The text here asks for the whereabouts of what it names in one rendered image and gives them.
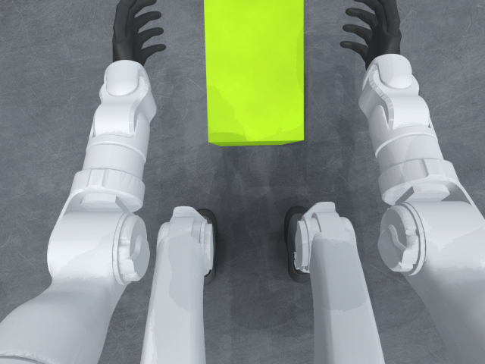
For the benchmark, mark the carton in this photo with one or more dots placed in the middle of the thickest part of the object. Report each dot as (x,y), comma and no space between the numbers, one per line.
(254,52)

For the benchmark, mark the robot left upper arm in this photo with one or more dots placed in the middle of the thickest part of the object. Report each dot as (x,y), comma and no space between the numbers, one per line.
(93,256)

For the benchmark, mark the robot right upper arm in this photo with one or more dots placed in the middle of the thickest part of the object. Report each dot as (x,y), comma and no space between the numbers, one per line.
(439,247)

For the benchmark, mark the robot right shin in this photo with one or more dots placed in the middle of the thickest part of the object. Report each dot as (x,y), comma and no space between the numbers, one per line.
(324,207)

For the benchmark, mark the robot right forearm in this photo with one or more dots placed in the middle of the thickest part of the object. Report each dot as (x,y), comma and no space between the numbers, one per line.
(405,144)

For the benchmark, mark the robot right hand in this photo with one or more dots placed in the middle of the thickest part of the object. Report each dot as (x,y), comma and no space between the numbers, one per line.
(385,36)

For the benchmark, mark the robot left thigh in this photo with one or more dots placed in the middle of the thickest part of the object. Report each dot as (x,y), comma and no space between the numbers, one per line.
(174,330)

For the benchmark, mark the robot left hand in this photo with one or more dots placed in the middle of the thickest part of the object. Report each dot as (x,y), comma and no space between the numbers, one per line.
(127,42)

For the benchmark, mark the robot left forearm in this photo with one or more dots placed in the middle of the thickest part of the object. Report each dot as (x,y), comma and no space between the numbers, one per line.
(111,178)

